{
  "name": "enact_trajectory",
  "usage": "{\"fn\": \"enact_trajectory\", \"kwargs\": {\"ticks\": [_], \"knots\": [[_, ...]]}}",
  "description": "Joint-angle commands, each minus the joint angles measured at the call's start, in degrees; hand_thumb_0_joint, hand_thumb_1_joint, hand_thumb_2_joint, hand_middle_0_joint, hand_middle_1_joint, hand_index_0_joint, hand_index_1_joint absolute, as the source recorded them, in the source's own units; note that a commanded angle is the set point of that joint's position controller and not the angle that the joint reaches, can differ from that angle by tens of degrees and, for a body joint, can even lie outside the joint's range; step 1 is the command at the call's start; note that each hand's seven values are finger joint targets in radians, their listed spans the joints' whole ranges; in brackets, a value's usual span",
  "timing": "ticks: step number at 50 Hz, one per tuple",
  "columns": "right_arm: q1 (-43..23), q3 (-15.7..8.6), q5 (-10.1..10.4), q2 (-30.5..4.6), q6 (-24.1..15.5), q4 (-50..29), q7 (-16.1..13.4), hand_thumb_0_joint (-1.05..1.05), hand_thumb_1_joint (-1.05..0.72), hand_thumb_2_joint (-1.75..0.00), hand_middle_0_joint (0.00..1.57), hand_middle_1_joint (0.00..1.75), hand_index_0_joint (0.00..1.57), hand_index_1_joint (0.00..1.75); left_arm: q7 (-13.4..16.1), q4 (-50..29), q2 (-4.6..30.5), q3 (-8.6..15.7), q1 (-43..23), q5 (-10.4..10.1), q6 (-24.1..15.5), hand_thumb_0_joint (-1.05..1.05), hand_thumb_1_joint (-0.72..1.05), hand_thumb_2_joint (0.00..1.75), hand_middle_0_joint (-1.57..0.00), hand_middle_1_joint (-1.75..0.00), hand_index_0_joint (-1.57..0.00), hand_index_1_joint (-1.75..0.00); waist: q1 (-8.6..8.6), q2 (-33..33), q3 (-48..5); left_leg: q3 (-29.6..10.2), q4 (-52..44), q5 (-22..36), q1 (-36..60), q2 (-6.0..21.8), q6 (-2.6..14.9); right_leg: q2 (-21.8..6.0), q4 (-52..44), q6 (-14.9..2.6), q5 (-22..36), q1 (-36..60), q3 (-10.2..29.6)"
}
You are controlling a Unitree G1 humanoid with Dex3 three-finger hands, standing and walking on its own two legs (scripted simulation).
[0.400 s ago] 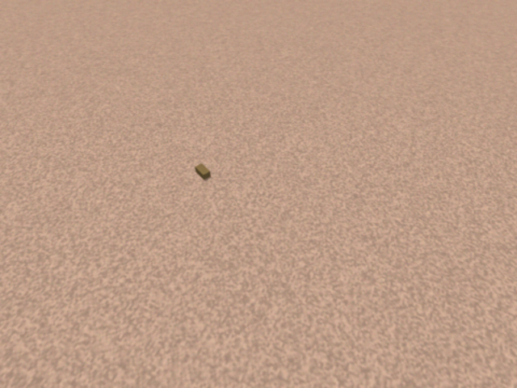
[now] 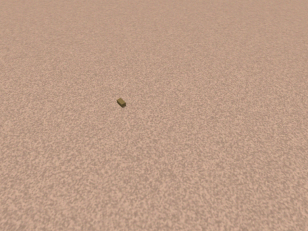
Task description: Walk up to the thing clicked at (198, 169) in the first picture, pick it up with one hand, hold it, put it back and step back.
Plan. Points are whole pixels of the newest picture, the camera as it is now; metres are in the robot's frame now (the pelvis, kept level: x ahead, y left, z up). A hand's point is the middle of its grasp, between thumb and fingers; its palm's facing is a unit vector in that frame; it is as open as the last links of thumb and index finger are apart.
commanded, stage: stand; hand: left
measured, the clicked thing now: (121, 102) +1.33 +0.29 -0.76
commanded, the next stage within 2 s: walk up in 0.72 s
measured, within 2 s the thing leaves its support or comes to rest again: neither
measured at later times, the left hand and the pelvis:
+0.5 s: hand out of the picture +0.07 +0.25 -0.16, palm faces -0.02 -0.94 -0.35, open 7.4 cm; pelvis +0.00 +0.00 +0.00, yaw +0 degrees
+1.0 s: hand out of the picture +0.09 +0.35 -0.14, palm faces -0.13 -0.88 -0.46, open 7.4 cm; pelvis +0.03 +0.06 -0.01, yaw -8 degrees
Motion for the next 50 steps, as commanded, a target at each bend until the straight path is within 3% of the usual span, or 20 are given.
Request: {"fn": "enact_trajectory", "kwargs": {"ticks": [1,4,6,8,15,20,35,36,37,38,39,40,42,44,47,48,50], "knots": [[-1.8,-2.4,-0.3,-12.2,-1.3,-3.1,-0.9,0.00,-0.90,-0.90,0.20,0.30,0.20,0.30,0.7,-3.6,12.1,2.4,-2.1,0.0,-1.4,0.00,0.90,0.90,-0.20,-0.30,-0.20,-0.30,-0.40,-0.2,-3.4,-5.3,-3.7,4.5,-0.3,6.2,1.81,-7.2,-4.1,-1.25,4.0,-0.6,5.6],[-1.5,-2.2,-0.2,-12.1,-1.5,-3.0,-0.9,0.00,-0.90,-0.90,0.20,0.30,0.20,0.30,0.5,-3.5,12.1,2.5,-1.7,-0.1,-1.3,0.00,0.90,0.90,-0.20,-0.30,-0.20,-0.30,-0.20,0.2,-3.3,-5.5,-4.4,4.2,-0.9,6.4,1.89,-7.1,-3.5,-1.26,3.7,0.2,5.4],[-1.8,-2.3,-0.3,-12.1,-1.7,-3.4,-0.9,0.00,-0.90,-0.90,0.20,0.30,0.20,0.30,0.5,-3.8,12.1,2.5,-2.0,-0.1,-1.3,0.00,0.90,0.90,-0.20,-0.30,-0.20,-0.30,-0.16,0.3,-4.8,-5.4,-4.2,7.1,-0.1,6.5,1.76,-7.3,-2.8,-1.46,5.7,0.9,5.3],[-2.2,-2.3,-0.3,-12.0,-1.7,-3.3,-0.9,0.00,-0.90,-0.90,0.20,0.30,0.20,0.30,0.5,-3.6,12.0,2.4,-1.9,-0.1,-1.3,0.00,0.90,0.90,-0.20,-0.30,-0.20,-0.30,0.03,-0.4,-3.7,-5.6,-4.3,5.6,-0.2,6.4,1.82,-7.1,-3.4,-1.38,3.9,-0.1,5.5],[-2.1,-2.5,-0.2,-12.4,-1.7,-3.3,-0.9,0.00,-0.90,-0.90,0.20,0.30,0.20,0.30,0.5,-3.7,12.0,2.4,-1.5,-0.1,-1.5,0.00,0.90,0.90,-0.20,-0.30,-0.20,-0.30,-0.05,-0.1,-4.6,-5.5,-3.7,6.6,0.8,6.4,1.95,-7.4,-3.5,-1.36,5.4,0.2,5.5],[-1.8,-2.5,-0.3,-12.5,-1.6,-3.3,-0.9,0.00,-0.90,-0.90,0.20,0.30,0.20,0.30,0.6,-4.0,12.3,2.4,-1.5,-0.1,-1.6,0.00,0.90,0.90,-0.20,-0.30,-0.20,-0.30,-0.21,-0.3,-5.9,-5.1,-2.8,9.3,1.9,6.5,2.06,-7.8,-3.3,-1.35,8.8,0.8,5.7],[-1.5,-2.3,-0.2,-12.3,-1.5,-2.8,-0.8,0.00,-0.90,-0.90,0.20,0.30,0.20,0.30,0.6,-3.8,12.1,2.2,-0.9,-0.2,-1.4,0.00,0.90,0.90,-0.20,-0.30,-0.20,-0.30,-0.11,-0.6,-2.8,-5.6,-4.4,4.9,0.1,6.2,1.73,-7.2,-4.4,-1.33,3.5,-1.1,5.6],[-3.6,-8.6,-3.5,-21.4,-1.7,-11.3,1.9,0.00,-0.90,-0.90,0.20,0.30,0.20,0.30,0.3,-6.0,20.6,6.5,8.7,-0.6,-1.8,0.00,0.90,0.90,-0.20,-0.30,-0.20,-0.30,-0.50,5.2,-3.2,-0.5,7.8,-22.0,3.3,3.1,4.29,-7.9,-2.1,-4.71,-19.3,-8.2,14.4],[-3.3,-8.2,-3.7,-18.7,-0.9,-12.4,3.1,0.00,-0.90,-0.90,0.20,0.30,0.20,0.30,0.2,-5.5,20.5,6.7,9.6,-0.1,-2.0,0.00,0.90,0.90,-0.20,-0.30,-0.20,-0.30,-0.53,2.9,-0.7,-1.0,12.2,-26.9,-2.7,1.3,4.73,-10.0,-4.9,-5.49,-27.9,-11.8,19.6],[-4.2,-7.8,-3.3,-15.6,-0.4,-14.8,4.1,0.00,-0.90,-0.90,0.20,0.30,0.20,0.30,0.5,-6.9,21.3,7.6,6.3,0.6,-2.4,0.00,0.90,0.90,-0.20,-0.30,-0.20,-0.30,-1.01,-2.3,1.9,-2.8,19.6,-22.1,-11.2,0.4,4.35,-13.9,-7.0,-7.91,-33.0,-11.0,27.2],[-5.1,-7.5,-3.4,-13.7,0.0,-16.7,4.9,0.00,-0.90,-0.90,0.20,0.30,0.20,0.30,0.9,-8.6,22.0,8.1,5.3,1.0,-3.0,0.00,0.90,0.90,-0.20,-0.30,-0.20,-0.30,-0.34,-6.3,3.0,-7.5,26.9,-18.8,-20.4,0.5,3.47,-17.4,-8.4,-11.53,-35.6,-7.9,35.5],[-4.9,-7.7,-3.2,-13.5,0.1,-18.1,5.4,0.00,-0.90,-0.90,0.20,0.30,0.20,0.30,1.2,-9.3,22.2,8.3,5.4,1.0,-3.8,0.00,0.90,0.90,-0.20,-0.30,-0.20,-0.30,-0.52,-7.5,2.9,-9.8,30.8,-15.5,-28.2,1.7,2.03,-18.3,-9.3,-13.25,-32.5,-1.1,37.5],[-1.7,-8.3,-3.0,-15.1,0.0,-18.9,5.4,0.00,-0.90,-0.90,0.20,0.30,0.20,0.30,1.7,-11.3,22.6,8.7,5.8,0.7,-4.7,0.00,0.90,0.90,-0.20,-0.30,-0.20,-0.30,-1.69,-6.6,-1.5,-11.6,33.3,-13.7,-31.8,3.4,0.06,-16.9,-8.1,-13.36,-24.2,5.3,34.4],[-1.6,-8.5,-3.3,-15.2,-0.1,-19.9,5.6,0.00,-0.90,-0.90,0.20,0.30,0.20,0.30,1.7,-12.2,21.7,8.7,8.6,0.6,-4.9,0.00,0.90,0.90,-0.20,-0.30,-0.20,-0.30,-0.62,-6.4,-5.0,-9.2,29.8,-15.3,-28.3,2.8,-0.87,-14.5,-6.6,-12.14,-20.6,6.1,29.5],[-3.0,-8.8,-3.6,-15.3,0.5,-22.4,6.4,0.00,-0.90,-0.90,0.20,0.30,0.20,0.30,1.7,-13.2,22.6,8.8,10.2,0.7,-4.8,0.00,0.90,0.90,-0.20,-0.30,-0.20,-0.30,0.46,-8.4,-1.6,-7.2,24.8,-16.7,-25.0,2.8,-0.90,-13.4,-5.1,-11.89,-18.8,-0.6,27.1],[-2.7,-9.7,-3.0,-15.8,0.7,-21.8,6.7,0.00,-0.90,-0.90,0.20,0.30,0.20,0.30,1.4,-14.7,22.2,8.5,6.8,0.1,-4.5,0.00,0.90,0.90,-0.20,-0.30,-0.20,-0.30,-0.62,-7.6,0.2,-6.2,24.3,-13.5,-21.9,2.7,-0.69,-11.8,-4.1,-12.19,-17.7,-7.2,25.6],[1.3,-10.2,-2.4,-15.6,0.4,-21.7,7.0,0.00,-0.90,-0.90,0.20,0.30,0.20,0.30,1.2,-16.0,22.7,8.3,4.8,0.4,-4.2,0.00,0.90,0.90,-0.20,-0.30,-0.20,-0.30,-2.79,-8.7,-1.4,-4.1,19.2,-11.3,-12.6,1.7,0.48,-10.0,-1.5,-11.25,-18.0,-14.3,22.7]]}}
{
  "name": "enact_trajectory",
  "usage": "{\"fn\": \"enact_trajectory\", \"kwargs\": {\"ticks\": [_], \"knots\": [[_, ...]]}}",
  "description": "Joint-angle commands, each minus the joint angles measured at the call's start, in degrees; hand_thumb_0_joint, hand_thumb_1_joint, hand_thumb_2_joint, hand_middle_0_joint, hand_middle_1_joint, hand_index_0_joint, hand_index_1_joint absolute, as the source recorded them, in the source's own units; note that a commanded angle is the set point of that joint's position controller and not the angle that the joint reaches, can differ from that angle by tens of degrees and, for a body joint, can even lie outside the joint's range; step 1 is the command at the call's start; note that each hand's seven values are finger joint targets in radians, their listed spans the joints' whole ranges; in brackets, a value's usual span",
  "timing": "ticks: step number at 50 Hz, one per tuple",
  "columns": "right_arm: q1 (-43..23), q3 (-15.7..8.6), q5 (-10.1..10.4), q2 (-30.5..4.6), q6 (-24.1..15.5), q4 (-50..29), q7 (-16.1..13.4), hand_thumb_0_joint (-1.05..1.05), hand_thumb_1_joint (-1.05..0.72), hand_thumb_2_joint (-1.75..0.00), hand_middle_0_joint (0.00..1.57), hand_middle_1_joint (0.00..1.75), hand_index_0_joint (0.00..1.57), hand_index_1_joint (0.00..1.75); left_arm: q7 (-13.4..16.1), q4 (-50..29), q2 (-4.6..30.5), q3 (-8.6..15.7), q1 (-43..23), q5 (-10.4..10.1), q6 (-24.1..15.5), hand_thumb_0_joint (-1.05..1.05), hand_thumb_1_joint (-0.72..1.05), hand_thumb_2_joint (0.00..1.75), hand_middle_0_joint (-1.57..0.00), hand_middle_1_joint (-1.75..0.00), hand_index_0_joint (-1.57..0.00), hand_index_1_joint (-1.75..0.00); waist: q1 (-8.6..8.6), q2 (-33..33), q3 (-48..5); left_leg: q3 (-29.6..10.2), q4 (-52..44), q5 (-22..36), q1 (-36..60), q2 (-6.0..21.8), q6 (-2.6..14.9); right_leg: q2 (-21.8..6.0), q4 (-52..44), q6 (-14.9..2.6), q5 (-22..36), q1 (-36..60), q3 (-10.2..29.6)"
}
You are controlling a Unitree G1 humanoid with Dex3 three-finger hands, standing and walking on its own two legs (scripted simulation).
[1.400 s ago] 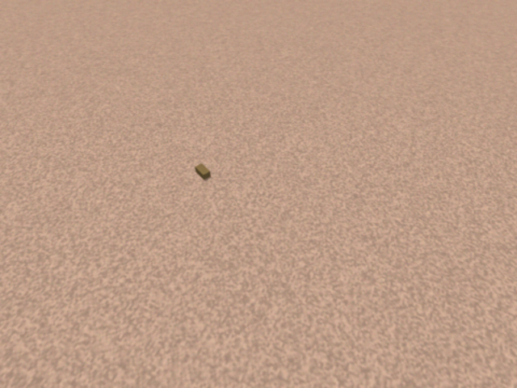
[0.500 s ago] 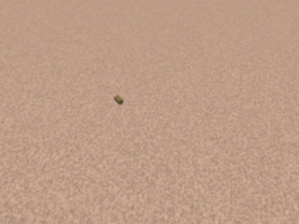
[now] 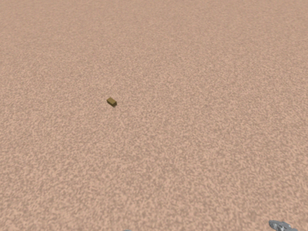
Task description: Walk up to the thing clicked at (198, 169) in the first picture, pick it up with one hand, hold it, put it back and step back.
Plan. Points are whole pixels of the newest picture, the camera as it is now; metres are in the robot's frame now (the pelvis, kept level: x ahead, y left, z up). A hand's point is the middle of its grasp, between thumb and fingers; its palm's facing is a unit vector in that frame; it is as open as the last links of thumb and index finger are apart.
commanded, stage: walk up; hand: left
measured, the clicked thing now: (111, 102) +1.25 +0.40 -0.75
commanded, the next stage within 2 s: none
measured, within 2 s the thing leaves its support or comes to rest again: neither
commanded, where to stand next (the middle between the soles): +0.82 +0.50 m, yaw -44 degrees
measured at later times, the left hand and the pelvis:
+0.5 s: hand (56, 160) +0.37 +0.35 -0.12, palm faces -0.26 -0.81 -0.52, open 7.3 cm; pelvis +0.16 +0.10 -0.02, yaw -15 degrees
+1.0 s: hand (34, 125) +0.55 +0.51 -0.15, palm faces -0.43 -0.72 -0.53, open 7.4 cm; pelvis +0.37 +0.24 -0.02, yaw -26 degrees
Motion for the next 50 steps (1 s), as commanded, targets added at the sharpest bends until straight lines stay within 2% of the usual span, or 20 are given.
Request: {"fn": "enact_trajectory", "kwargs": {"ticks": [1,3,4,5,7,10,16,20,21,22,23,28,37,40,41,42,43,45,47,50], "knots": [[4.5,-3.5,0.8,-7.7,-2.3,-5.4,0.1,0.00,-0.90,-0.90,0.20,0.30,0.20,0.30,1.0,-8.9,19.1,3.9,-11.1,-0.2,-1.6,0.00,0.90,0.90,-0.20,-0.30,-0.20,-0.30,-7.66,-12.1,-3.0,3.4,-10.6,7.6,14.8,-0.8,1.42,-8.6,-3.7,-9.95,-15.0,-16.3,10.3],[16.2,-5.8,-0.4,-12.9,-3.1,-2.1,-1.4,0.00,-0.90,-0.90,0.20,0.30,0.20,0.30,1.6,-9.7,11.3,1.5,-9.1,0.5,-1.0,0.00,0.90,0.90,-0.20,-0.30,-0.20,-0.30,-13.63,8.7,-6.5,-2.7,-22.7,-6.6,30.8,1.8,3.12,3.5,22.6,-6.54,-23.6,-31.2,-0.1],[13.2,-6.4,-0.6,-17.9,-3.7,-4.8,-2.1,0.00,-0.90,-0.90,0.20,0.30,0.20,0.30,2.3,-10.7,8.8,0.3,-8.7,-0.8,-1.0,0.00,0.90,0.90,-0.20,-0.30,-0.20,-0.30,-11.43,17.6,-3.6,-29.3,-35.6,-25.6,23.6,17.5,6.63,7.0,38.3,-4.09,-21.7,-39.0,-3.3],[4.7,-6.5,1.3,-19.7,-4.1,-6.5,-2.3,0.00,-0.90,-0.90,0.20,0.30,0.20,0.30,2.8,-10.0,12.8,0.4,-9.0,-1.1,-1.4,0.00,0.90,0.90,-0.20,-0.30,-0.20,-0.30,-7.05,10.7,0.7,-35.6,-39.7,-30.4,14.8,22.4,11.63,-0.3,42.6,-4.72,-14.2,-36.0,-1.8],[2.8,-4.6,1.1,-13.5,-4.2,-7.7,-2.5,0.00,-0.90,-0.90,0.20,0.30,0.20,0.30,1.9,-4.5,16.2,1.4,-2.9,-2.1,-1.5,0.00,0.90,0.90,-0.20,-0.30,-0.20,-0.30,-4.76,4.0,-1.5,-22.5,-35.9,-22.7,14.4,15.5,8.74,-3.4,40.3,-3.32,-6.9,-29.6,-4.5],[3.8,-3.5,0.6,-9.7,-4.3,-7.3,-2.2,0.00,-0.90,-0.90,0.20,0.30,0.20,0.30,0.5,-2.4,16.1,2.3,-1.2,-2.2,-1.5,0.00,0.90,0.90,-0.20,-0.30,-0.20,-0.30,-4.43,5.5,-1.6,-8.2,-33.2,-6.2,17.8,10.0,11.00,-4.6,30.3,-0.31,-5.3,-24.1,-9.2],[6.5,-2.8,0.0,-9.2,-3.7,-8.2,-2.2,0.00,-0.90,-0.90,0.20,0.30,0.20,0.30,0.3,-7.2,12.5,2.0,-7.1,-1.9,-1.7,0.00,0.90,0.90,-0.20,-0.30,-0.20,-0.30,-5.87,3.5,1.3,-0.5,-30.2,14.0,18.3,11.6,11.01,-3.5,14.8,-1.20,-2.2,-16.9,-11.9],[2.5,-1.7,0.4,-7.0,-2.9,-11.7,-2.2,0.00,-0.90,-0.90,0.20,0.30,0.20,0.30,1.9,-4.3,13.9,3.9,6.5,-1.7,-1.9,0.00,0.90,0.90,-0.20,-0.30,-0.20,-0.30,2.88,-5.3,-7.1,11.7,-5.7,34.3,5.3,5.5,3.91,-0.4,1.8,-3.89,7.2,13.6,-14.2],[4.1,-1.0,0.4,-5.1,-3.1,-12.5,-2.3,0.00,-0.90,-0.90,0.20,0.30,0.20,0.30,2.8,-3.9,17.7,5.5,12.5,-1.3,-2.0,0.00,0.90,0.90,-0.20,-0.30,-0.20,-0.30,6.04,-14.1,-9.9,13.2,9.0,17.5,-5.9,1.3,0.91,-7.0,-2.8,-6.42,0.1,24.0,-3.1],[7.6,-0.1,0.2,-3.2,-2.6,-13.1,-2.5,0.00,-0.90,-0.90,0.20,0.30,0.20,0.30,3.6,-6.5,21.7,6.1,12.0,-1.1,-2.3,0.00,0.90,0.90,-0.20,-0.30,-0.20,-0.30,3.93,-20.0,-11.4,8.3,21.0,-9.2,-19.3,-2.3,-1.90,-23.3,-5.9,-12.82,-6.6,28.5,23.6],[6.9,-2.2,-0.1,-10.1,-1.5,-12.3,-3.0,0.00,-0.90,-0.90,0.20,0.30,0.20,0.30,4.3,-8.2,22.3,5.8,6.3,-2.2,-2.1,0.00,0.90,0.90,-0.20,-0.30,-0.20,-0.30,2.53,-8.8,-8.6,-2.4,27.5,-7.7,-20.0,1.5,-2.30,-28.9,-8.7,-19.87,-16.9,19.2,35.0],[9.3,-2.1,0.0,-8.9,-0.6,-8.6,-2.0,0.00,-0.90,-0.90,0.20,0.30,0.20,0.30,4.2,-11.2,17.9,4.3,-0.7,-1.9,-3.4,0.00,0.90,0.90,-0.20,-0.30,-0.20,-0.30,-3.01,-7.4,0.7,-0.1,21.1,4.5,-12.2,4.8,-0.68,-14.6,-6.6,-12.46,-1.7,-1.8,8.0],[0.1,-3.4,-0.3,-8.7,-0.5,-13.4,0.4,0.00,-0.90,-0.90,0.20,0.30,0.20,0.30,4.7,-11.9,23.0,5.5,2.3,0.0,-4.5,0.00,0.90,0.90,-0.20,-0.30,-0.20,-0.30,-1.76,-12.4,0.6,5.4,5.1,7.8,-5.2,5.2,0.27,-12.3,0.0,-12.08,-2.9,-12.5,4.7],[12.8,-5.1,-0.6,-10.0,-0.9,-10.5,-0.1,0.00,-0.90,-0.90,0.20,0.30,0.20,0.30,5.3,-13.1,21.2,4.5,-4.3,0.1,-3.7,0.00,0.90,0.90,-0.20,-0.30,-0.20,-0.30,-11.03,-9.4,-4.7,10.0,-3.8,6.1,15.6,1.4,1.12,-10.5,14.1,-8.17,4.4,-22.0,-0.9],[19.2,-6.4,-1.3,-12.8,-1.2,-8.3,-0.8,0.00,-0.90,-0.90,0.20,0.30,0.20,0.30,5.6,-12.4,15.2,2.6,-0.5,0.1,-3.3,0.00,0.90,0.90,-0.20,-0.30,-0.20,-0.30,-13.90,5.1,-7.3,5.1,-11.6,0.7,23.8,1.9,1.79,-4.3,33.1,-5.13,3.0,-26.3,-5.3],[17.8,-7.1,-1.3,-18.5,-1.9,-9.6,-1.7,0.00,-0.90,-0.90,0.20,0.30,0.20,0.30,6.1,-13.6,10.0,0.9,2.4,-1.1,-3.2,0.00,0.90,0.90,-0.20,-0.30,-0.20,-0.30,-11.88,24.1,-5.7,-20.3,-25.9,-2.3,25.5,16.9,4.36,5.1,44.2,-2.33,-18.4,-38.8,-9.5],[11.5,-7.7,0.8,-21.3,-1.7,-10.5,-2.3,0.00,-0.90,-0.90,0.20,0.30,0.20,0.30,7.2,-11.1,13.8,1.5,3.0,-1.4,-2.9,0.00,0.90,0.90,-0.20,-0.30,-0.20,-0.30,-8.63,20.3,-5.4,-29.4,-31.5,-11.4,19.6,20.3,9.18,0.7,51.8,-4.67,-17.2,-38.1,-4.5],[6.8,-5.7,0.8,-14.1,-1.5,-12.6,-2.9,0.00,-0.90,-0.90,0.20,0.30,0.20,0.30,6.2,-7.8,17.6,2.2,2.5,-2.3,-3.0,0.00,0.90,0.90,-0.20,-0.30,-0.20,-0.30,-6.74,6.0,-1.5,-15.3,-26.5,-8.2,13.8,16.6,8.22,-2.6,49.0,-3.75,-8.0,-35.3,-5.6],[3.4,-4.5,0.7,-12.0,-1.8,-13.0,-3.1,0.00,-0.90,-0.90,0.20,0.30,0.20,0.30,5.5,-4.7,17.9,2.8,7.5,-2.5,-2.9,0.00,0.90,0.90,-0.20,-0.30,-0.20,-0.30,-3.66,9.6,-0.9,-7.2,-23.6,-1.8,11.2,13.6,10.33,-5.1,43.0,-3.15,-5.7,-29.7,-8.1],[4.6,-3.4,-0.5,-9.8,-1.8,-12.9,-3.2,0.00,-0.90,-0.90,0.20,0.30,0.20,0.30,5.0,-5.0,14.8,2.4,6.2,-2.3,-2.6,0.00,0.90,0.90,-0.20,-0.30,-0.20,-0.30,-4.77,8.5,-1.2,-0.5,-22.3,10.7,12.0,11.7,11.88,-3.9,32.5,-1.60,-7.6,-24.9,-11.5]]}}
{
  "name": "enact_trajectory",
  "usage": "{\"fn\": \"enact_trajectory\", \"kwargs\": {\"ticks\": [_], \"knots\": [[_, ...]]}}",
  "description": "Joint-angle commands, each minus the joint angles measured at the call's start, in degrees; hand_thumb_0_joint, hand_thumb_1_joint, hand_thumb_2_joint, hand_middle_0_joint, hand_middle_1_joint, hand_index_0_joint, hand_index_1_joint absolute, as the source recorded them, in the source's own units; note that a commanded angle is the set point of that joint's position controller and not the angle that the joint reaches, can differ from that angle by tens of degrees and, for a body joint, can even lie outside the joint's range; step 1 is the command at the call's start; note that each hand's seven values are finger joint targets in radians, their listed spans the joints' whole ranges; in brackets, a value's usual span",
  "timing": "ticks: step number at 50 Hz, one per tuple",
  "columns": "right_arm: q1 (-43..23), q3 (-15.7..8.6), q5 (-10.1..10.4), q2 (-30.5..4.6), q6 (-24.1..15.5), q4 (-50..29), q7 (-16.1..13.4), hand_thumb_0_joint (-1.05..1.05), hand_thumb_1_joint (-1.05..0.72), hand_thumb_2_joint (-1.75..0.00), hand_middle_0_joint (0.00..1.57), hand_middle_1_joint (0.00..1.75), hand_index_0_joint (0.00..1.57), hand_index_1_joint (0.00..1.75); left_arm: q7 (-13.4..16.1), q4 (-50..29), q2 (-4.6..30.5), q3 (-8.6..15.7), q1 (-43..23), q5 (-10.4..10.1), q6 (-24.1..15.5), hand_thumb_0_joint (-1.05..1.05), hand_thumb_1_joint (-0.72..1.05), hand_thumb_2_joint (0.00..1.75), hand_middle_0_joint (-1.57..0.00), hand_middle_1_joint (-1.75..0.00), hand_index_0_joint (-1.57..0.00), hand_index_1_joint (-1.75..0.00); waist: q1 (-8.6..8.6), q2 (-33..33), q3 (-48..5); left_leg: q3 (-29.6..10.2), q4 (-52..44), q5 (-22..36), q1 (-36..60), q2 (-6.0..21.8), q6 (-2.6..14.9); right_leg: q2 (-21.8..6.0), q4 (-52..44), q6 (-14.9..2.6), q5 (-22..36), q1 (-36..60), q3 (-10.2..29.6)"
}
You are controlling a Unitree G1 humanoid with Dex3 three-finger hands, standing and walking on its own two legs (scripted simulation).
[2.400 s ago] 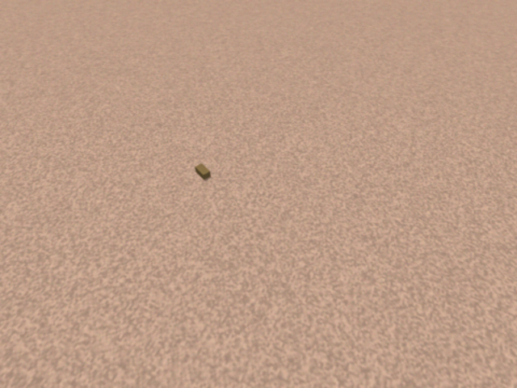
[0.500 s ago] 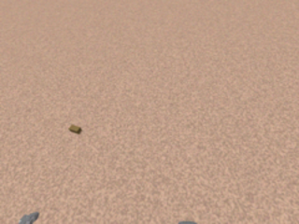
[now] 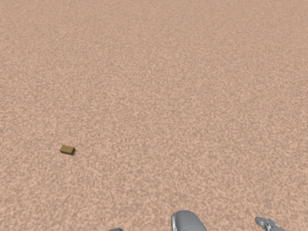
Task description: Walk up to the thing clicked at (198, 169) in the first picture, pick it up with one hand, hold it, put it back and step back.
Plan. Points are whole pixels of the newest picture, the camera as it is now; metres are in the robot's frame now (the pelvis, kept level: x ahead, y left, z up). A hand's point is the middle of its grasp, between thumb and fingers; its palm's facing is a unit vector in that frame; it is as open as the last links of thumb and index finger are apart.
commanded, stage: walk up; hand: left
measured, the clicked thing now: (67, 150) +0.72 +0.54 -0.73
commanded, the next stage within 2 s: none
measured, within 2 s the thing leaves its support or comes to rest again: neither
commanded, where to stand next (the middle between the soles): +0.29 +0.43 m, yaw -17 degrees
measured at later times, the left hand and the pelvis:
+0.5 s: hand out of the picture +0.18 +0.50 -0.12, palm faces -0.13 -0.77 -0.63, open 7.4 cm; pelvis +0.10 +0.18 -0.02, yaw -6 degrees
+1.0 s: hand out of the picture +0.30 +0.66 -0.12, palm faces -0.18 -0.78 -0.59, open 7.3 cm; pelvis +0.17 +0.37 -0.02, yaw -11 degrees
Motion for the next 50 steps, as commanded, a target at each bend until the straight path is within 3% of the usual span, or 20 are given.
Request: {"fn": "enact_trajectory", "kwargs": {"ticks": [1,5,7,8,9,11,16,23,26,27,28,29,31,36,40,41,42,43,44,50], "knots": [[1.0,-4.3,-1.3,-14.6,-1.5,-4.8,-1.6,0.00,-0.90,-0.90,0.20,0.30,0.20,0.30,0.4,-3.0,9.4,3.3,5.7,-0.3,-1.5,0.00,0.90,0.90,-0.20,-0.30,-0.20,-0.30,-1.42,12.9,-5.6,-14.2,-19.7,7.4,10.6,11.4,11.61,-1.7,-11.7,1.25,0.0,-1.8,-3.2],[0.1,-3.5,-1.7,-13.5,-0.4,-6.3,-1.5,0.00,-0.90,-0.90,0.20,0.30,0.20,0.30,0.6,-4.2,8.8,4.0,6.0,0.0,-1.2,0.00,0.90,0.90,-0.20,-0.30,-0.20,-0.30,-0.54,9.1,-5.7,-12.0,-18.4,6.4,6.7,10.8,10.34,-0.2,-19.9,0.14,3.5,7.1,-4.7],[-5.4,-2.9,-1.2,-12.9,0.4,-8.4,-1.1,0.00,-0.90,-0.90,0.20,0.30,0.20,0.30,1.1,-2.3,9.3,5.0,13.4,0.1,-1.6,0.00,0.90,0.90,-0.20,-0.30,-0.20,-0.30,5.44,2.8,-6.2,-6.6,-8.3,7.2,-4.4,8.2,6.24,0.2,-31.2,-0.82,14.5,24.1,-5.0],[-5.9,-2.0,-0.8,-10.7,0.2,-9.4,-1.1,0.00,-0.90,-0.90,0.20,0.30,0.20,0.30,1.8,-1.9,12.7,6.7,18.0,0.7,-1.6,0.00,0.90,0.90,-0.20,-0.30,-0.20,-0.30,8.95,-3.5,-8.0,-3.2,2.6,10.6,-12.6,5.6,2.01,-1.6,-34.4,-2.15,13.2,35.0,0.0],[-2.1,-1.1,-0.6,-7.7,0.1,-9.0,-1.4,0.00,-0.90,-0.90,0.20,0.30,0.20,0.30,2.6,-2.8,16.0,7.8,20.6,1.3,-1.7,0.00,0.90,0.90,-0.20,-0.30,-0.20,-0.30,9.66,-14.9,-9.1,-2.2,17.3,-12.3,-23.0,-1.2,-2.05,-14.3,-43.0,-7.06,7.2,40.6,21.6],[1.1,-3.4,-1.2,-15.0,1.9,-8.1,-2.3,0.00,-0.90,-0.90,0.20,0.30,0.20,0.30,3.7,-8.6,18.3,7.5,10.5,0.1,-1.7,0.00,0.90,0.90,-0.20,-0.30,-0.20,-0.30,5.20,-3.8,-8.2,-15.4,35.5,-15.3,-25.1,1.3,-5.25,-29.3,-47.5,-18.93,-0.6,29.9,43.9],[2.1,-4.0,-0.8,-15.4,2.3,-4.2,-1.3,0.00,-0.90,-0.90,0.20,0.30,0.20,0.30,3.0,-10.0,15.9,6.4,3.4,1.3,-2.8,0.00,0.90,0.90,-0.20,-0.30,-0.20,-0.30,0.86,-3.7,-4.9,-14.5,33.1,-5.2,-14.3,4.1,-2.80,-15.5,-39.9,-11.30,11.4,11.8,16.5],[-2.4,-4.3,-0.5,-14.2,1.9,-6.1,-0.1,0.00,-0.90,-0.90,0.20,0.30,0.20,0.30,2.6,-9.9,21.0,8.0,4.8,2.8,-2.8,0.00,0.90,0.90,-0.20,-0.30,-0.20,-0.30,2.53,-9.4,-6.9,-7.0,15.1,-8.7,-8.4,3.0,-1.94,-12.0,-35.1,-10.44,5.9,8.1,13.6],[7.7,-5.4,-0.9,-14.2,1.3,-2.9,-0.4,0.00,-0.90,-0.90,0.20,0.30,0.20,0.30,2.9,-10.2,19.3,7.0,-0.7,2.5,-2.0,0.00,0.90,0.90,-0.20,-0.30,-0.20,-0.30,-4.16,-5.9,-10.4,-2.1,2.0,-4.4,5.7,-0.7,-1.39,-9.7,-24.3,-6.48,8.1,2.2,8.3],[12.9,-6.3,-1.7,-16.0,0.9,-0.7,-0.9,0.00,-0.90,-0.90,0.20,0.30,0.20,0.30,3.0,-9.7,14.6,5.3,0.5,2.7,-1.5,0.00,0.90,0.90,-0.20,-0.30,-0.20,-0.30,-6.67,2.5,-11.7,-4.3,-3.9,-8.5,14.3,-1.9,-0.74,-5.4,-11.2,-3.58,6.3,-4.5,2.9],[11.8,-7.3,-1.6,-23.3,0.5,-1.9,-1.3,0.00,-0.90,-0.90,0.20,0.30,0.20,0.30,3.4,-10.8,8.4,3.3,0.0,1.7,-1.5,0.00,0.90,0.90,-0.20,-0.30,-0.20,-0.30,-7.59,24.6,-7.3,-35.4,-21.2,-12.6,14.2,14.4,4.15,7.3,3.1,0.44,-12.1,-20.8,-3.4],[5.7,-7.6,0.0,-27.0,0.1,-2.8,-1.7,0.00,-0.90,-0.90,0.20,0.30,0.20,0.30,4.5,-9.9,10.9,3.3,-3.4,1.7,-1.8,0.00,0.90,0.90,-0.20,-0.30,-0.20,-0.30,-5.32,24.1,-4.2,-46.5,-26.5,-14.0,8.1,18.1,11.16,3.7,8.8,-1.20,-13.9,-18.9,3.2],[3.2,-5.5,-0.4,-19.8,0.2,-3.9,-2.5,0.00,-0.90,-0.90,0.20,0.30,0.20,0.30,3.9,-6.4,12.9,3.9,-2.1,0.4,-1.8,0.00,0.90,0.90,-0.20,-0.30,-0.20,-0.30,-3.58,9.2,-1.2,-30.1,-17.8,-0.4,7.4,14.2,8.61,2.3,9.2,-0.17,-6.7,-18.3,4.3],[-0.2,-3.4,-1.2,-15.3,0.0,-4.9,-2.8,0.00,-0.90,-0.90,0.20,0.30,0.20,0.30,2.3,-3.4,9.6,3.3,4.9,-0.6,-2.0,0.00,0.90,0.90,-0.20,-0.30,-0.20,-0.30,-0.51,15.4,-3.6,-16.4,-10.6,25.0,8.2,10.0,12.11,0.2,-9.1,0.92,-4.4,-2.4,-3.8],[-5.5,-2.0,-0.9,-12.7,1.2,-8.5,-2.2,0.00,-0.90,-0.90,0.20,0.30,0.20,0.30,2.9,-2.1,10.3,4.9,15.2,0.0,-2.1,0.00,0.90,0.90,-0.20,-0.30,-0.20,-0.30,7.33,6.4,-7.2,-9.2,0.9,20.5,-5.0,6.0,7.33,0.9,-33.4,-0.62,14.6,24.6,-3.2],[-2.7,-1.2,-0.4,-9.8,1.2,-8.9,-2.1,0.00,-0.90,-0.90,0.20,0.30,0.20,0.30,3.6,-2.2,14.5,6.7,19.4,1.0,-2.1,0.00,0.90,0.90,-0.20,-0.30,-0.20,-0.30,9.31,-0.6,-10.1,-7.3,11.4,14.5,-11.8,2.9,3.17,-3.2,-37.4,-1.66,10.8,34.2,6.5],[2.3,-0.7,-0.2,-7.7,1.6,-8.6,-2.3,0.00,-0.90,-0.90,0.20,0.30,0.20,0.30,4.3,-4.7,18.0,7.5,18.6,1.9,-2.0,0.00,0.90,0.90,-0.20,-0.30,-0.20,-0.30,7.34,-9.1,-13.5,-8.5,21.8,-14.2,-21.1,-1.6,-0.32,-19.5,-41.8,-6.48,9.9,39.4,31.5],[2.7,-2.4,-0.8,-12.9,2.7,-7.8,-3.1,0.00,-0.90,-0.90,0.20,0.30,0.20,0.30,4.3,-7.8,19.0,7.1,12.8,1.8,-1.5,0.00,0.90,0.90,-0.20,-0.30,-0.20,-0.30,6.14,-0.2,-13.4,-13.3,31.9,-17.0,-20.4,-1.0,-1.96,-26.5,-46.4,-14.66,0.9,31.4,41.0],[2.0,-3.3,-1.2,-14.8,3.3,-7.5,-3.6,0.00,-0.90,-0.90,0.20,0.30,0.20,0.30,4.4,-9.3,19.0,7.1,7.8,1.2,-1.6,0.00,0.90,0.90,-0.20,-0.30,-0.20,-0.30,4.90,1.9,-10.1,-15.6,37.0,-16.2,-19.8,1.2,-2.15,-27.9,-47.5,-17.73,-3.7,23.7,40.9],[5.4,-4.3,-1.1,-15.0,3.2,-3.7,-2.0,0.00,-0.90,-0.90,0.20,0.30,0.20,0.30,2.8,-9.6,16.1,6.5,2.3,2.1,-2.1,0.00,0.90,0.90,-0.20,-0.30,-0.20,-0.30,2.06,-5.7,-4.5,-12.3,32.5,-6.1,-12.6,2.8,-1.86,-13.3,-40.2,-10.24,-5.7,7.0,16.0]]}}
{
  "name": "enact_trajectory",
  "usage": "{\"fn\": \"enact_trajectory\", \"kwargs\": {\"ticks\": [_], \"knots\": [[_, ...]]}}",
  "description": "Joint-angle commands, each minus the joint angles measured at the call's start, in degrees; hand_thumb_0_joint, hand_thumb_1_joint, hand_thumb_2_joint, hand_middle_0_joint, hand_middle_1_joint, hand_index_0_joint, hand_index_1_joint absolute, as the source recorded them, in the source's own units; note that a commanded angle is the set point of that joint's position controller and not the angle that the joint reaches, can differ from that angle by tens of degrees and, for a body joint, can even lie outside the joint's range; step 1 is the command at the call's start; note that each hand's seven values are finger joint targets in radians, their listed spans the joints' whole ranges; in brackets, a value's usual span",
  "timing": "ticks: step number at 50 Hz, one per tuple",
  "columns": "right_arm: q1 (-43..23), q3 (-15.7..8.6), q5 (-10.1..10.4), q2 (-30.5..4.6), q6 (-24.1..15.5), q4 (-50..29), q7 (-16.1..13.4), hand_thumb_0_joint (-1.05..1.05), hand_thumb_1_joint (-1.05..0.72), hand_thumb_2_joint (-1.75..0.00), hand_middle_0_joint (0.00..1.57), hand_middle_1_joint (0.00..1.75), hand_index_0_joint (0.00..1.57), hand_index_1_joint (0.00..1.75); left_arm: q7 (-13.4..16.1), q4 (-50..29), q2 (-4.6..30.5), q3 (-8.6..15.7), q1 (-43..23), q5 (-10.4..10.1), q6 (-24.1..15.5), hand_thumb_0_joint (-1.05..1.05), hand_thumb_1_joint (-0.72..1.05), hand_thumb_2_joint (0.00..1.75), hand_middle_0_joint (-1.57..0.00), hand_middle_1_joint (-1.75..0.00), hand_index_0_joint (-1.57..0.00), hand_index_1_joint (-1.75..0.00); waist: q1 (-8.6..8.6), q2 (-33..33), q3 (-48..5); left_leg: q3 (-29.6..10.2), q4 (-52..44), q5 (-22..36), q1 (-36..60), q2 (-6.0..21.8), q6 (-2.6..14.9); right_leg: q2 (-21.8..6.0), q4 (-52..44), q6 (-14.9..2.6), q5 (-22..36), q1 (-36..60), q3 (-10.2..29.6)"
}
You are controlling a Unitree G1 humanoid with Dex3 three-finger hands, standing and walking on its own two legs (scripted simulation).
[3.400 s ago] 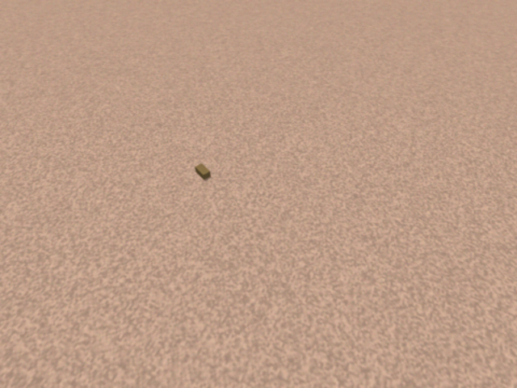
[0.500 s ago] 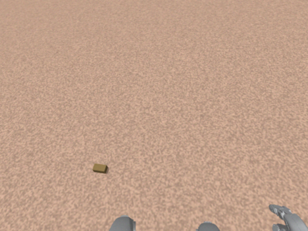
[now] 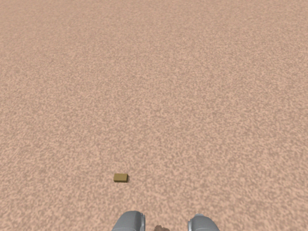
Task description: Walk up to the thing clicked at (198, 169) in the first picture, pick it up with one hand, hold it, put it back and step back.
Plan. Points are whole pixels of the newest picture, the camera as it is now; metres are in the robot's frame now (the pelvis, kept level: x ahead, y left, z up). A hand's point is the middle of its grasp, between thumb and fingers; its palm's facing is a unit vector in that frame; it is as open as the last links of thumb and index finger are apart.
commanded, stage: walk up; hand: left
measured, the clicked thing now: (121, 177) +0.51 +0.27 -0.71
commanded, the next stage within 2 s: none
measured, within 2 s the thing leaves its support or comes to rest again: neither
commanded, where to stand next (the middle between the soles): +0.11 +0.08 m, yaw -6 degrees
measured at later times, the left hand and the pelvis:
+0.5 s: hand out of the picture +0.14 +0.43 -0.15, palm faces -0.14 -0.92 -0.38, open 7.4 cm; pelvis +0.02 +0.16 +0.01, yaw -6 degrees
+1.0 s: hand (39, 215) +0.20 +0.36 -0.13, palm faces -0.15 -0.92 -0.36, open 7.3 cm; pelvis +0.03 +0.12 +0.01, yaw -10 degrees
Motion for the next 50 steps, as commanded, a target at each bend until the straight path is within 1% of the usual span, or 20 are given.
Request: {"fn": "enact_trajectory", "kwargs": {"ticks": [1,4,7,8,9,10,12,15,22,29,33,34,35,36,38,43,44,45,46,50], "knots": [[0.7,-4.8,-0.2,-12.1,-1.7,-5.4,0.1,0.00,-0.90,-0.90,0.20,0.30,0.20,0.30,0.9,-2.8,22.0,7.7,2.6,0.7,-1.2,0.00,0.90,0.90,-0.20,-0.30,-0.20,-0.30,0.16,-16.4,-5.1,-1.7,-3.6,2.8,-0.8,4.4,-0.40,-12.6,-19.4,-10.04,-15.3,-2.0,18.6],[2.2,-4.6,1.5,-11.0,-2.2,-3.3,0.4,0.00,-0.90,-0.90,0.20,0.30,0.20,0.30,-0.2,-3.4,22.5,8.2,-1.2,1.4,-0.4,0.00,0.90,0.90,-0.20,-0.30,-0.20,-0.30,0.33,-22.6,-7.0,3.4,-16.9,-2.2,7.2,2.5,0.07,-9.4,-17.3,-8.89,-24.3,-6.4,16.1],[13.5,-4.9,2.3,-10.5,-3.9,3.4,-1.3,0.00,-0.90,-0.90,0.20,0.30,0.20,0.30,-1.7,-1.8,18.0,6.6,-3.8,1.5,1.6,0.00,0.90,0.90,-0.20,-0.30,-0.20,-0.30,-4.96,-11.9,-9.4,10.7,-33.9,-0.4,22.5,-3.4,-0.76,-4.1,-1.7,-5.04,-27.1,-14.1,9.1],[16.0,-5.0,1.2,-12.9,-4.7,4.5,-2.0,0.00,-0.90,-0.90,0.20,0.30,0.20,0.30,-1.8,-1.2,12.9,5.2,-3.3,1.0,2.2,0.00,0.90,0.90,-0.20,-0.30,-0.20,-0.30,-6.33,0.9,-6.7,-1.4,-44.6,-11.9,18.5,0.9,1.16,2.6,14.5,-2.73,-26.2,-17.8,6.2],[6.9,-5.4,1.3,-20.0,-5.5,0.7,-2.4,0.00,-0.90,-0.90,0.20,0.30,0.20,0.30,-1.3,-2.9,10.3,4.2,-5.0,0.0,2.0,0.00,0.90,0.90,-0.20,-0.30,-0.20,-0.30,-3.71,9.8,-2.3,-32.9,-58.7,-24.1,9.8,17.7,9.12,6.9,23.1,0.20,-18.5,-24.9,6.7],[-3.6,-5.3,2.3,-22.8,-6.3,-0.8,-2.9,0.00,-0.90,-0.90,0.20,0.30,0.20,0.30,-0.9,-2.1,14.1,4.4,-9.0,0.8,1.5,0.00,0.90,0.90,-0.20,-0.30,-0.20,-0.30,-1.90,2.2,2.4,-43.6,-63.7,-27.6,1.3,24.3,15.75,2.1,25.9,-0.22,-14.5,-21.0,12.0],[-6.5,-3.7,1.6,-17.6,-8.1,0.4,-4.1,0.00,-0.90,-0.90,0.20,0.30,0.20,0.30,-2.3,3.0,14.8,4.8,-4.9,-0.9,1.3,0.00,0.90,0.90,-0.20,-0.30,-0.20,-0.30,0.84,-6.3,3.8,-27.2,-55.3,-18.8,4.9,16.6,10.38,1.0,24.5,0.76,-7.7,-18.9,13.6],[-3.7,-2.8,2.3,-16.7,-10.1,4.0,-4.7,0.00,-0.90,-0.90,0.20,0.30,0.20,0.30,-4.5,6.0,13.3,4.8,-0.8,-1.2,2.0,0.00,0.90,0.90,-0.20,-0.30,-0.20,-0.30,0.97,1.0,-1.1,-19.3,-49.6,1.3,13.7,14.6,8.95,0.7,18.1,0.72,-8.1,-12.8,10.5],[7.1,-2.6,3.0,-15.7,-12.3,7.5,-7.7,0.00,-0.90,-0.90,0.20,0.30,0.20,0.30,-5.9,1.1,11.9,5.2,-10.1,0.0,4.9,0.00,0.90,0.90,-0.20,-0.30,-0.20,-0.30,-1.96,-0.4,-5.7,-14.8,-41.9,50.4,31.8,16.7,7.71,0.8,14.3,-0.36,-10.3,-14.7,10.7],[4.7,-1.9,2.6,-14.5,-12.5,6.3,-8.1,0.00,-0.90,-0.90,0.20,0.30,0.20,0.30,-7.1,0.3,9.1,4.5,-12.4,-0.5,5.4,0.00,0.90,0.90,-0.20,-0.30,-0.20,-0.30,-1.07,2.8,-8.6,-8.1,-41.3,49.4,29.3,15.3,9.99,-0.5,5.1,-0.61,-7.9,-5.8,5.5],[1.3,-0.3,3.6,-12.8,-11.6,5.5,-7.2,0.00,-0.90,-0.90,0.20,0.30,0.20,0.30,-7.1,3.5,10.4,5.0,-7.7,-0.5,4.3,0.00,0.90,0.90,-0.20,-0.30,-0.20,-0.30,2.83,-0.6,-13.1,2.9,-30.4,48.4,17.0,8.5,4.47,2.3,-13.4,-3.07,6.9,17.5,2.6],[1.2,0.7,4.2,-10.0,-11.8,4.8,-7.1,0.00,-0.90,-0.90,0.20,0.30,0.20,0.30,-6.7,4.6,14.4,6.3,-4.3,-0.3,3.9,0.00,0.90,0.90,-0.20,-0.30,-0.20,-0.30,4.85,-9.2,-15.4,4.5,-21.3,38.8,6.3,5.0,1.31,-3.9,-12.4,-6.33,16.2,27.2,14.9],[0.0,1.3,5.0,-8.5,-11.7,4.1,-7.2,0.00,-0.90,-0.90,0.20,0.30,0.20,0.30,-6.4,3.6,16.0,6.4,-3.7,-1.1,3.8,0.00,0.90,0.90,-0.20,-0.30,-0.20,-0.30,5.79,-15.2,-20.0,6.3,-12.6,16.2,4.1,-1.4,-0.03,-14.8,-14.8,-15.82,22.0,27.3,29.5],[-2.3,0.8,4.6,-9.4,-11.2,4.8,-7.8,0.00,-0.90,-0.90,0.20,0.30,0.20,0.30,-6.4,3.4,15.6,6.0,-5.6,-1.4,3.9,0.00,0.90,0.90,-0.20,-0.30,-0.20,-0.30,4.87,-16.5,-16.8,3.6,-12.0,-8.4,2.7,-0.5,0.45,-18.4,-17.0,-18.78,22.6,23.4,31.6],[-0.9,1.0,4.3,-9.5,-10.9,7.2,-7.4,0.00,-0.90,-0.90,0.20,0.30,0.20,0.30,-6.2,2.5,13.7,4.9,-11.9,-1.0,4.4,0.00,0.90,0.90,-0.20,-0.30,-0.20,-0.30,1.70,-13.8,-9.7,1.9,-15.5,-10.7,4.6,0.8,0.64,-13.2,-16.5,-14.46,13.7,12.8,22.1],[5.6,0.9,3.1,-8.9,-11.7,13.3,-6.7,0.00,-0.90,-0.90,0.20,0.30,0.20,0.30,-6.7,1.9,11.0,3.7,-17.1,-1.0,5.5,0.00,0.90,0.90,-0.20,-0.30,-0.20,-0.30,-2.17,-15.3,-8.1,6.4,-42.9,16.0,20.9,-2.1,0.76,-5.8,-8.0,-6.47,7.5,0.4,13.1],[3.8,0.3,2.2,-11.5,-12.0,12.4,-6.9,0.00,-0.90,-0.90,0.20,0.30,0.20,0.30,-6.9,1.5,8.6,3.0,-17.3,-1.4,5.8,0.00,0.90,0.90,-0.20,-0.30,-0.20,-0.30,-2.12,-9.4,-7.5,-4.7,-48.4,12.8,21.4,4.1,2.26,-3.9,-3.2,-3.70,3.1,-3.9,11.9],[-0.4,-0.2,2.3,-16.4,-12.2,10.7,-6.8,0.00,-0.90,-0.90,0.20,0.30,0.20,0.30,-6.8,2.5,8.3,3.3,-15.7,-1.7,6.2,0.00,0.90,0.90,-0.20,-0.30,-0.20,-0.30,-0.23,-1.2,-6.7,-23.1,-55.5,4.9,12.8,16.7,9.39,1.5,2.8,-0.54,-7.8,-0.7,7.1],[-5.8,-0.8,2.6,-18.2,-12.0,9.6,-6.6,0.00,-0.90,-0.90,0.20,0.30,0.20,0.30,-6.5,3.9,11.6,4.5,-15.6,-1.1,6.5,0.00,0.90,0.90,-0.20,-0.30,-0.20,-0.30,0.55,-1.8,-4.1,-26.3,-56.6,1.9,6.0,20.7,13.95,-0.5,6.8,-0.12,-13.3,4.1,7.8],[-7.4,1.7,3.0,-10.3,-11.3,10.7,-6.3,0.00,-0.90,-0.90,0.20,0.30,0.20,0.30,-7.3,6.9,11.1,4.9,-11.9,-0.6,4.6,0.00,0.90,0.90,-0.20,-0.30,-0.20,-0.30,2.67,-9.2,-7.4,-2.2,-38.8,15.7,5.5,4.0,2.67,-4.7,-16.3,-3.38,0.1,13.9,16.5]]}}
